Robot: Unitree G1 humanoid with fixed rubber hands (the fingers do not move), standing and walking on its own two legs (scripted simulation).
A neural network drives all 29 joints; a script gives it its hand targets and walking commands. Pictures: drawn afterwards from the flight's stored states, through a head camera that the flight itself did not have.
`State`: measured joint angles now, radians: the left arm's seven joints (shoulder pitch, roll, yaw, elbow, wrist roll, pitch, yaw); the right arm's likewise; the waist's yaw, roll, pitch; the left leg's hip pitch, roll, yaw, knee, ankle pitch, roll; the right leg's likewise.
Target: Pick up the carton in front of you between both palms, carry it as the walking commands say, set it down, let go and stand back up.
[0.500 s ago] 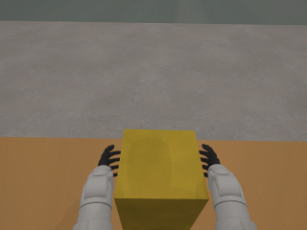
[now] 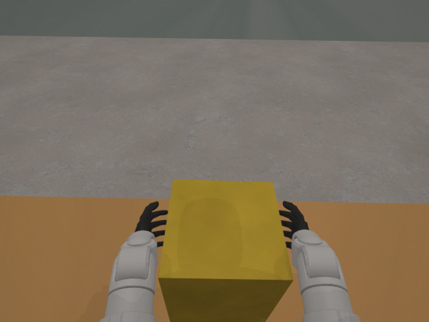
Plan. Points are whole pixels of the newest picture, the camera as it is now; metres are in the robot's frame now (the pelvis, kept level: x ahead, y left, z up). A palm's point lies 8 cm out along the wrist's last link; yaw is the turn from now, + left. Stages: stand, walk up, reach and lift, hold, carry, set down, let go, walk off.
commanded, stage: hold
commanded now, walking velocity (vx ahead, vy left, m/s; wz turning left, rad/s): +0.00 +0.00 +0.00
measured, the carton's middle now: (220, 253) +0.30 +0.00 -0.03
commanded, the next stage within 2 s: carry in 1.08 s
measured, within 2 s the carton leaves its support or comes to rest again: neither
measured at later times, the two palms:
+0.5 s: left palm (142, 240) +0.28 +0.15 +0.05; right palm (300, 240) +0.28 -0.15 +0.05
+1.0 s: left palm (143, 239) +0.28 +0.15 +0.05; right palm (300, 239) +0.28 -0.15 +0.05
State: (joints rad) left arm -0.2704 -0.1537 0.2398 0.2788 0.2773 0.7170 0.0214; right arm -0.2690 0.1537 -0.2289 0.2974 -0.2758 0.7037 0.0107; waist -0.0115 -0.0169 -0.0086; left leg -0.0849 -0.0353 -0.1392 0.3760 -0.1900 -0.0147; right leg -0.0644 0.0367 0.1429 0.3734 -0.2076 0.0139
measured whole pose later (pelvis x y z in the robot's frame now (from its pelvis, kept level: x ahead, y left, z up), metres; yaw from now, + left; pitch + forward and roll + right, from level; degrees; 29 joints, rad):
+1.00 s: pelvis +0.00 +0.00 +0.00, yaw +0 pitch -7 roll +0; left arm -0.25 -0.15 0.21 0.22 0.27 0.78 0.02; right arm -0.24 0.15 -0.20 0.22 -0.28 0.78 0.02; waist -0.01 -0.01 0.01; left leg -0.04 -0.04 -0.13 0.34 -0.17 -0.01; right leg -0.02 0.03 0.14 0.33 -0.19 0.02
